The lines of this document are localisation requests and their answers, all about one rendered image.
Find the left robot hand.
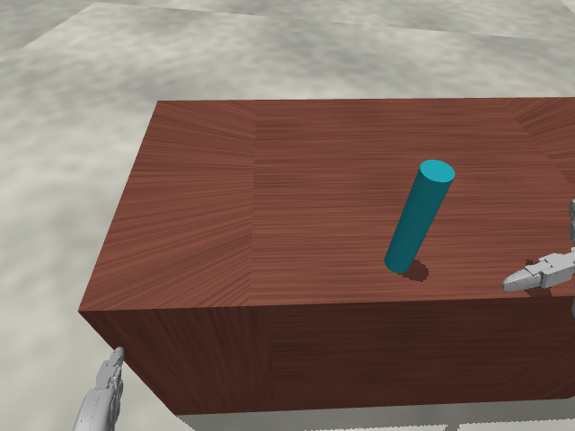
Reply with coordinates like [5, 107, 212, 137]
[73, 347, 124, 431]

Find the can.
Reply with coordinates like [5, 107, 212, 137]
[385, 160, 456, 273]

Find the right robot hand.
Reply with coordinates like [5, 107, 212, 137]
[502, 199, 575, 292]

